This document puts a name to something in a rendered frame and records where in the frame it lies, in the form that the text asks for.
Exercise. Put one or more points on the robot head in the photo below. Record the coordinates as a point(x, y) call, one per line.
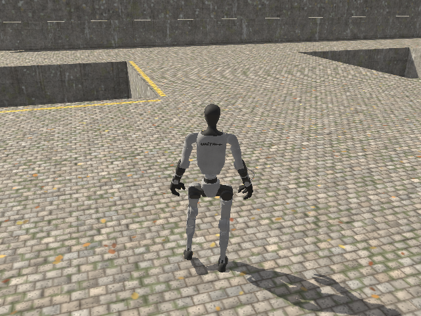
point(212, 115)

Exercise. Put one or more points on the robot right hand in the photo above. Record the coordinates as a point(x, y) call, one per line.
point(248, 189)

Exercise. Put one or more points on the left robot forearm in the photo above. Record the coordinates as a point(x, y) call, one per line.
point(178, 173)

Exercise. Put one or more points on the robot right upper arm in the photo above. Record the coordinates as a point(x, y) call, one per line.
point(236, 151)

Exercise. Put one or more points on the robot left upper arm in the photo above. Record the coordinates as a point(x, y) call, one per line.
point(187, 148)

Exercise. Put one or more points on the robot left foot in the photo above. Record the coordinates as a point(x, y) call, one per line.
point(188, 254)

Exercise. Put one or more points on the right robot forearm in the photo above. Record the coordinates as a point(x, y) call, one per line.
point(244, 175)

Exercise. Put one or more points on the robot left hand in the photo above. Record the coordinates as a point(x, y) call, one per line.
point(176, 186)

